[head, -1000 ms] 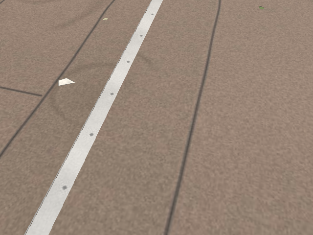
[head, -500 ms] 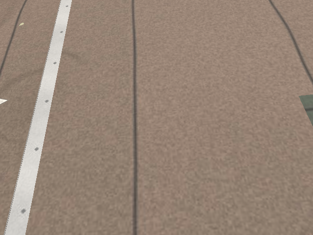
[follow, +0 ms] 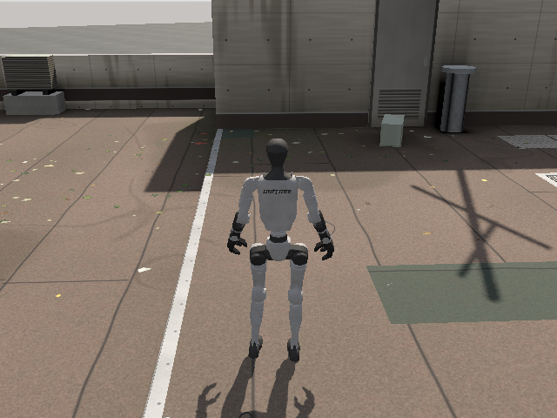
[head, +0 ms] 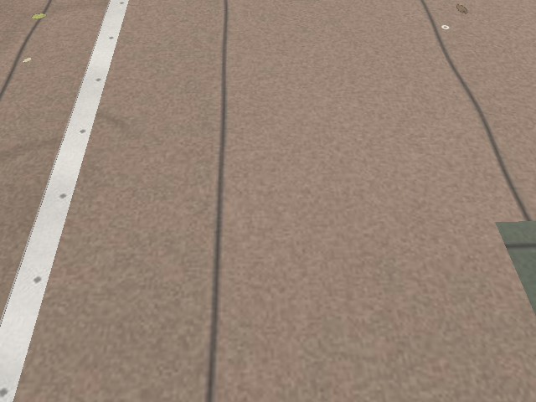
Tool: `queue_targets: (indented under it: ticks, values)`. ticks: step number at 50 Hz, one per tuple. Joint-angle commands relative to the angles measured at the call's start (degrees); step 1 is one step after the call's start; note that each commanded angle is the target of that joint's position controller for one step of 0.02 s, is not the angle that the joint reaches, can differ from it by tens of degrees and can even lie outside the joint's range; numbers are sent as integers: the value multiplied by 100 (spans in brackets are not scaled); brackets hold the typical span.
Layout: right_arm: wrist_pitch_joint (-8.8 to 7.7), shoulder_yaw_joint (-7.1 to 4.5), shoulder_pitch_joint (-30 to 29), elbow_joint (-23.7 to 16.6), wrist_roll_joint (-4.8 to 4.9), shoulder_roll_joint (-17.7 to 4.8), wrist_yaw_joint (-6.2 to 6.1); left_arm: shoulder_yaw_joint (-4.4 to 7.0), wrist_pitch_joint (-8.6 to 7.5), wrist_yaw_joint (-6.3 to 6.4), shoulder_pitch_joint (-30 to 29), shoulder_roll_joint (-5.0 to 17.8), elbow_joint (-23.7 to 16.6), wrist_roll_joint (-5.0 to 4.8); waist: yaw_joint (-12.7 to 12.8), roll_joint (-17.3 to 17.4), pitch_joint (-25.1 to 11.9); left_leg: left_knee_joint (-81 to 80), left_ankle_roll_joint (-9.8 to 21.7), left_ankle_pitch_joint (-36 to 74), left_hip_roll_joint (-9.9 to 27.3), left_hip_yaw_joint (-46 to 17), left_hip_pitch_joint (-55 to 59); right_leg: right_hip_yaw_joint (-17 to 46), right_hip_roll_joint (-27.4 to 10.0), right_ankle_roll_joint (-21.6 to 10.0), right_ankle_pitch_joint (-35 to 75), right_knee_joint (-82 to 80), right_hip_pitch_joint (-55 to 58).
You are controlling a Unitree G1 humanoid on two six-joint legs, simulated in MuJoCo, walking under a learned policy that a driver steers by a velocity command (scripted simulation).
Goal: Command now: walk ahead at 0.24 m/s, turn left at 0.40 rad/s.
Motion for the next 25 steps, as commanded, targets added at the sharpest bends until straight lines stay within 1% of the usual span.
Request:
queue_targets:
  ticks: [1,2,3,4,5,6,8,9,10,11,12,13,14,15,16,17,18,19,20,21,22,23,25]
  values:
    - [-256,-10,-1201,-930,68,-310,37,417,-247,0,822,1236,-116,-59,568,-644,465,847,279,-534,-39,168,-2786,3014,-2262,-1079,-1976,-2034,1632]
    - [-263,-44,-1335,-1031,6,-501,49,407,-312,21,871,1160,-102,16,593,-596,549,1827,252,-926,280,40,-3139,3414,-2721,-1388,-1377,-2119,1586]
    - [-268,-76,-1143,-1038,27,-568,79,375,-364,35,846,1033,-100,-3,452,-445,509,2318,254,-958,420,-95,-3362,3323,-2842,-1463,-736,-2030,1660]
    - [-255,-65,-997,-995,53,-523,108,343,-387,23,758,902,-110,-55,383,-339,478,2411,219,-792,549,-130,-3502,2845,-2681,-1328,-272,-2029,1843]
    - [-246,-36,-1025,-1019,63,-478,155,344,-376,2,659,891,-99,-92,373,-373,504,2188,190,-563,655,-30,-3458,2296,-2487,-1125,64,-2120,1851]
    - [-242,0,-1142,-1060,39,-418,209,361,-364,-12,589,960,-93,-86,400,-387,490,1932,148,-277,706,169,-3191,1747,-2265,-949,523,-2203,1707]
    - [-247,93,-1221,-1153,18,-252,350,404,-340,-43,501,1112,-80,-74,405,-418,379,1322,65,324,638,559,-2359,773,-1863,-711,1328,-2221,1245]
    - [-245,117,-1186,-1181,28,-223,401,422,-331,-56,467,1178,-77,-97,385,-468,295,979,42,588,536,737,-1864,393,-1720,-604,1526,-2181,1005]
    - [-229,112,-1119,-1194,36,-256,425,443,-322,-72,481,1254,-63,-133,354,-530,207,693,32,787,391,915,-1375,127,-1647,-519,1668,-2107,814]
    - [-202,83,-1042,-1216,32,-333,426,465,-316,-89,553,1334,-29,-170,302,-592,129,491,57,909,236,1069,-978,-17,-1670,-455,1895,-1952,719]
    - [-168,27,-852,-1221,19,-427,412,481,-315,-97,560,1407,-5,-207,123,-614,17,247,149,1007,48,1222,-506,-179,-1706,-360,2450,-1610,623]
    - [-125,-70,-465,-1140,-1,-571,386,477,-318,-94,556,1408,6,-237,-148,-552,-190,10,289,1085,-190,1384,190,-447,-1661,-210,3195,-976,438]
    - [-70,-251,248,-946,10,-875,335,414,-340,-90,676,1227,19,-213,-497,-344,-568,-101,498,1057,-401,1383,1240,-806,-1478,-5,3709,119,88]
    - [-11,-430,1252,-746,55,-1231,233,315,-382,-77,634,995,-77,-46,-1014,132,-935,-203,810,823,9,507,2607,-965,-1263,322,2598,1833,-1086]
    - [-66,-471,1219,-909,10,-1986,172,89,-487,-97,845,225,-499,145,-473,1736,-1370,-1354,1819,-574,1706,-3221,3483,-436,-325,666,-1355,3935,-2942]
    - [-188,-363,1152,-1059,-13,-1594,232,182,-622,-123,500,848,-514,-156,-814,924,-1668,-2435,2133,-1887,2110,-4562,3473,595,-324,607,-1103,4591,-3557]
    - [-275,-262,869,-998,-64,-1251,248,261,-679,-144,211,1142,-584,-359,-709,644,-807,-2429,1920,-1785,2047,-3779,2939,512,-650,447,-540,4586,-3998]
    - [-321,-180,532,-1023,-85,-1018,262,235,-698,-117,236,1112,-512,-289,-502,429,-461,-2303,1698,-1002,1815,-2925,2234,425,-939,348,-9,4189,-3721]
    - [-337,-109,150,-1069,-128,-816,265,244,-670,-83,346,1064,-376,-143,-267,329,-264,-2224,1505,-163,1527,-2194,1588,430,-1155,347,413,3764,-3269]
    - [-360,-52,-71,-1111,-211,-678,264,268,-601,-102,512,1060,-287,-108,-71,502,-169,-2326,1397,489,1295,-1666,1104,464,-1286,337,712,3505,-2834]
    - [-394,-38,-168,-1102,-246,-635,252,272,-526,-130,629,1010,-194,-114,15,583,-167,-2456,1360,949,1189,-1320,868,411,-1299,358,931,3393,-2580]
    - [-447,-38,-153,-1047,-238,-646,240,254,-456,-144,706,913,-117,-109,53,527,-171,-2545,1364,1461,1148,-1000,769,348,-1278,401,1106,3304,-2495]
    - [-525,-52,-11,-891,-227,-693,217,225,-361,-135,545,796,-112,-90,24,330,-3,-2690,1302,2211,1073,-436,755,337,-1254,486,1583,2936,-2680]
